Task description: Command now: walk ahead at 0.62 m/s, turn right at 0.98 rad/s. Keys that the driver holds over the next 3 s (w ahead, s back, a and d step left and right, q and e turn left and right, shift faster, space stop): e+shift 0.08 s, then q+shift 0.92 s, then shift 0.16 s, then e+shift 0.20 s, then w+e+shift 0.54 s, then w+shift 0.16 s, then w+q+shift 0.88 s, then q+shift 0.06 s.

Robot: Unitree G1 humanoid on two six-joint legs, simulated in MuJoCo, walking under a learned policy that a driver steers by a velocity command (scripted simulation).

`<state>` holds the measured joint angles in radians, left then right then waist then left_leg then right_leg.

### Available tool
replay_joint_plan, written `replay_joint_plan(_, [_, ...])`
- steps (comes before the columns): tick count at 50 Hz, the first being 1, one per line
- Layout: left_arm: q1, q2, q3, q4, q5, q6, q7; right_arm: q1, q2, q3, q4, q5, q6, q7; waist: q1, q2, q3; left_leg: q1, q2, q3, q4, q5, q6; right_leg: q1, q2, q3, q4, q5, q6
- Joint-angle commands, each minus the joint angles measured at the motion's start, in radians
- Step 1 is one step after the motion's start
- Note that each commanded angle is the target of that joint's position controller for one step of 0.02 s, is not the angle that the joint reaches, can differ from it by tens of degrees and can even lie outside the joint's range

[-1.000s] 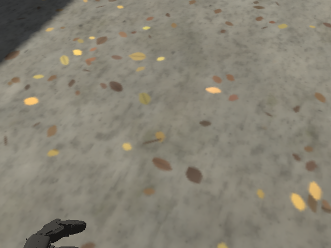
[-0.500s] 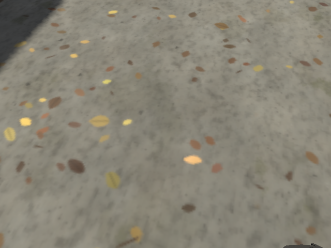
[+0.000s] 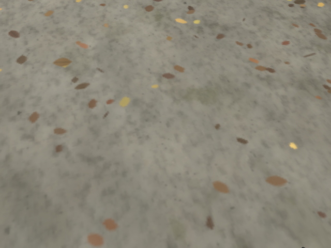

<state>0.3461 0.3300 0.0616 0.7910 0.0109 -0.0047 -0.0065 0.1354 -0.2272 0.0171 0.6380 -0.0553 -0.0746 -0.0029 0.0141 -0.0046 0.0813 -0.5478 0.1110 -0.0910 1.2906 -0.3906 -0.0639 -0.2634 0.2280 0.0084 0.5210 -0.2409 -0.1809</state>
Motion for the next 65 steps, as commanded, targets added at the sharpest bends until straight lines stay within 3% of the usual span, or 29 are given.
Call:
replay_joint_plan(1, [-0.063, 0.168, 0.045, -0.09, -0.006, -0.048, 0.003, 0.076, -0.152, -0.042, -0.055, 0.0, 0.031, -0.006, -0.078, 0.096, -0.031, 0.036, -0.011, 0.08, -0.212, 0.034, -0.029, -0.084, -0.257, 0.304, -0.215, 0.853, -0.145])
replay_joint_plan(5, [-0.038, 0.142, 0.05, -0.067, -0.014, -0.026, -0.002, -0.008, -0.101, -0.018, -0.075, 0.028, 0.029, -0.002, -0.016, -0.015, -0.127, 0.202, -0.122, 0.142, -0.57, 0.411, 0.019, -0.071, -0.134, 0.2, -0.113, 0.814, -0.006])
replay_joint_plan(8, [0.048, 0.095, 0.035, -0.036, -0.013, -0.033, 0.009, -0.002, -0.117, -0.024, -0.048, 0.024, 0.012, -0.004, 0.038, -0.043, -0.142, 0.246, -0.138, 0.13, -0.729, 0.559, 0.062, 0.087, -0.192, 0.247, -0.073, 0.723, 0.049])
replay_joint_plan(10, [0.006, 0.114, 0.037, -0.033, 0.001, -0.039, 0.022, 0.173, -0.153, -0.042, 0.028, 0.016, -0.009, -0.008, -0.056, -0.062, -0.159, 0.34, -0.133, 0.107, -0.82, 0.588, 0.105, 0.189, -0.228, 0.234, 0.104, 0.786, 0.083])
replay_joint_plan(11, [-0.008, 0.11, 0.035, -0.041, -0.001, -0.043, 0.022, 0.277, -0.186, -0.052, 0.071, 0.016, -0.027, -0.009, -0.109, -0.018, -0.187, 0.432, -0.092, 0.088, -0.872, 0.778, 0.121, 0.189, -0.176, 0.182, 0.297, 0.664, 0.104])
replay_joint_plan(12, [0.14, 0.036, 0.024, -0.044, -0.013, -0.04, 0.025, 0.3, -0.243, -0.061, 0.068, 0.012, -0.033, -0.004, -0.041, 0.198, -0.305, 0.647, 0.162, -0.168, -0.714, 1.441, 0.249, 0.036, -0.057, 0.102, 0.659, -0.042, 0.147])
replay_joint_plan(13, [0.32, 0.019, 0.014, -0.011, -0.019, -0.032, 0.026, 0.294, -0.256, -0.074, 0.08, 0.036, -0.014, 0.005, 0.022, 0.329, -0.46, 0.786, 0.313, -0.537, -0.792, 1.504, 0.416, -0.132, 0.022, 0.108, 0.835, -0.388, 0.171])
replay_joint_plan(14, [0.262, 0.074, 0.011, 0.008, 0.026, -0.016, 0.028, 0.184, -0.212, -0.078, 0.036, 0.068, 0.008, 0.011, 0.038, 0.152, -0.403, 0.688, 0.255, -0.553, -0.864, 1.173, 0.405, -0.18, -0.077, 0.111, 0.874, -0.275, 0.173])
replay_joint_plan(16, [-0.004, 0.097, 0.01, -0.062, 0.047, -0.002, 0.019, 0.104, -0.164, -0.071, 0.024, 0.064, 0.037, 0.009, -0.001, 0.009, -0.224, 0.486, 0.136, -0.4, -0.931, 0.814, 0.342, -0.238, -0.137, 0.076, 0.81, -0.207, 0.183])
replay_joint_plan(20, [-0.041, 0.045, -0.013, -0.1, 0.035, 0.048, 0.018, 0.148, -0.207, -0.099, 0.065, 0.05, 0.062, 0.017, 0.026, 0.054, -0.189, 0.328, 0.011, -0.324, -0.984, 0.595, 0.257, -0.154, -0.156, 0.06, 0.609, -0.198, 0.198])
replay_joint_plan(25, [-0.144, 0.048, -0.019, -0.128, 0.021, 0.064, 0.033, 0.147, -0.223, -0.129, 0.047, 0.043, 0.106, 0.017, -0.008, 0.129, -0.146, 0.26, -0.039, -0.422, -1.097, 0.0, 0.206, -0.169, -0.149, 0.075, 0.406, -0.172, 0.204])
replay_joint_plan(31, [-0.176, 0.043, -0.023, -0.121, 0.001, 0.031, 0.047, 0.144, -0.236, -0.159, 0.045, 0.045, 0.134, 0.015, -0.042, 0.164, -0.125, 0.266, -0.074, -0.502, -1.131, -0.138, 0.152, -0.093, -0.107, 0.092, 0.195, -0.14, 0.172])
replay_joint_plan(35, [0.005, 0.077, -0.011, -0.077, 0.003, 0.001, 0.079, 0.031, -0.214, -0.159, 0.009, 0.052, 0.128, 0.024, 0.048, 0.216, -0.112, 0.103, -0.18, -0.456, -1.141, -0.15, 0.025, 0.231, -0.1, 0.072, -0.211, -0.093, 0.113])
replay_joint_plan(36, [-0.015, 0.152, 0.009, -0.092, -0.001, -0.004, 0.096, 0.094, -0.164, -0.148, 0.015, 0.067, 0.123, 0.02, 0.013, 0.046, -0.154, 0.059, -0.245, -0.361, -0.935, -0.219, -0.009, 0.298, -0.296, 0.25, -0.338, -0.217, 0.079])
replay_joint_plan(37, [-0.181, 0.236, 0.024, -0.152, 0.008, 0.002, 0.095, 0.141, -0.133, -0.151, 0.015, 0.077, 0.122, 0.013, -0.034, -0.254, -0.162, -0.01, -0.383, -0.088, -0.517, -0.208, -0.02, 0.187, -0.6, 0.591, -0.419, -0.334, -0.035])
replay_joint_plan(38, [-0.301, 0.153, 0.005, -0.176, 0.026, 0.008, 0.087, 0.114, -0.262, -0.175, 0.041, 0.027, 0.119, 0.01, -0.062, -0.086, -0.055, -0.061, -0.256, -0.031, -0.31, -0.089, -0.022, 0.026, -0.592, 0.469, -0.415, -0.163, -0.053])
replay_joint_plan(40, [-0.32, 0.054, -0.023, -0.183, 0.021, 0.005, 0.076, 0.156, -0.223, -0.164, 0.045, 0.016, 0.132, 0.029, -0.103, -0.044, -0.089, 0.026, -0.223, -0.01, -0.115, -0.001, 0.002, -0.014, -0.477, 0.246, -0.3, 0.128, -0.013])
replay_joint_plan(42, [-0.299, 0.054, -0.025, -0.199, 0.026, 0.004, 0.069, 0.175, -0.197, -0.145, 0.046, 0.028, 0.152, 0.05, -0.082, -0.104, -0.088, -0.024, -0.197, 0.038, -0.04, 0.035, 0.004, 0.038, -0.416, 0.112, -0.246, 0.24, 0.001])
replay_joint_plan(46, [-0.105, 0.112, 0.004, -0.155, 0.024, 0.005, 0.055, 0.012, -0.18, -0.12, -0.031, 0.044, 0.157, 0.076, 0.035, -0.145, -0.089, -0.095, -0.128, 0.092, -0.256, -0.007, -0.021, 0.257, -0.474, 0.069, -0.178, 0.492, -0.024])
replay_joint_plan(51, [-0.1, 0.151, 0.031, -0.151, 0.025, 0.006, 0.022, -0.025, -0.16, -0.105, -0.068, 0.061, 0.162, 0.08, 0.041, -0.211, -0.129, 0.135, -0.137, 0.178, -0.509, -0.06, 0.02, 0.194, -0.493, -0.054, -0.097, 0.562, 0.019])
replay_joint_plan(54, [-0.1, 0.155, 0.037, -0.139, 0.003, 0.005, 0.011, 0.018, -0.156, -0.105, -0.058, 0.052, 0.156, 0.062, 0.004, -0.215, -0.146, 0.263, -0.176, 0.192, -0.737, 0.018, 0.057, 0.162, -0.493, -0.073, 0.01, 0.541, 0.056])
replay_joint_plan(55, [-0.098, 0.149, 0.037, -0.131, -0.008, 0.007, 0.01, 0.067, -0.16, -0.106, -0.038, 0.037, 0.145, 0.049, -0.035, -0.157, -0.155, 0.373, -0.178, 0.169, -0.91, 0.174, 0.073, 0.097, -0.475, -0.107, 0.092, 0.457, 0.103])
replay_joint_plan(56, [-0.06, 0.112, 0.029, -0.135, -0.007, 0.011, 0.008, 0.124, -0.235, -0.122, -0.025, 0.02, 0.129, 0.035, -0.054, 0.019, -0.19, 0.571, -0.027, -0.047, -0.994, 0.29, 0.106, -0.098, -0.429, -0.158, 0.279, 0.192, 0.167])
replay_joint_plan(57, [-0.08, 0.004, -0.005, -0.217, 0.009, 0.02, 0.005, 0.129, -0.396, -0.153, -0.045, 0.037, 0.118, 0.029, -0.035, 0.336, -0.186, 0.626, 0.286, -0.409, -0.946, 0.849, 0.261, -0.37, -0.265, -0.184, 0.439, -0.396, 0.232])
replay_joint_plan(58, [-0.157, 0.063, 0.005, -0.2, 0.018, 0.039, 0.02, 0.207, -0.33, -0.15, -0.028, 0.052, 0.115, 0.021, -0.129, 0.17, -0.241, 0.622, 0.284, -0.314, -0.892, 0.953, 0.351, -0.345, -0.297, -0.038, 0.573, -0.404, 0.23])
replay_joint_plan(60, [-0.119, 0.042, -0.002, -0.15, -0.018, 0.045, 0.012, 0.033, -0.162, -0.082, -0.029, 0.043, 0.116, 0.003, -0.027, 0.133, -0.149, 0.484, 0.154, -0.111, -0.937, 0.784, 0.287, -0.261, -0.319, 0.004, 0.523, -0.257, 0.216])
replay_joint_plan(62, [-0.039, 0.052, 0.0, -0.086, 0.001, 0.052, 0.001, -0.06, -0.091, -0.048, -0.026, 0.04, 0.108, -0.015, 0.019, 0.181, -0.131, 0.411, 0.071, 0.016, -0.964, 0.773, 0.233, -0.125, -0.294, -0.025, 0.433, -0.153, 0.219])
replay_joint_plan(63, [-0.018, 0.048, -0.001, -0.068, -0.001, 0.057, -0.004, -0.057, -0.087, -0.04, -0.017, 0.032, 0.104, -0.018, 0.018, 0.168, -0.129, 0.392, 0.067, 0.054, -0.968, 0.755, 0.224, -0.075, -0.27, -0.02, 0.39, -0.146, 0.219])
replay_joint_plan(65, [-0.036, 0.059, 0.004, -0.071, -0.007, 0.06, -0.013, -0.024, -0.157, -0.062, 0.005, 0.029, 0.104, -0.022, -0.007, 0.156, -0.103, 0.416, 0.091, 0.063, -0.95, 0.696, 0.23, -0.09, -0.242, -0.024, 0.352, -0.154, 0.206])
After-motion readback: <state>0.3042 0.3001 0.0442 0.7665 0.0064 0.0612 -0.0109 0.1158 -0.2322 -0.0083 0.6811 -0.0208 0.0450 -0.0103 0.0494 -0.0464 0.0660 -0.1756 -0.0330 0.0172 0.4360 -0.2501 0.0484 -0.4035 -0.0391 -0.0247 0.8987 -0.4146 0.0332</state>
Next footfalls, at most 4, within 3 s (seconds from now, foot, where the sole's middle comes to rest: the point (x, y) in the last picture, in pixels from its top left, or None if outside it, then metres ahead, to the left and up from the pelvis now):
0.22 left None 0.40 0.12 -0.76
0.72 right None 0.34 -0.03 -0.76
1.12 left None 0.21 0.18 -0.76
1.64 right None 0.36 0.00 -0.76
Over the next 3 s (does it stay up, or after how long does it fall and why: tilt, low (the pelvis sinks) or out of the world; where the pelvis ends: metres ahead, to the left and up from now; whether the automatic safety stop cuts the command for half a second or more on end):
stays up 1.40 0.24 -0.01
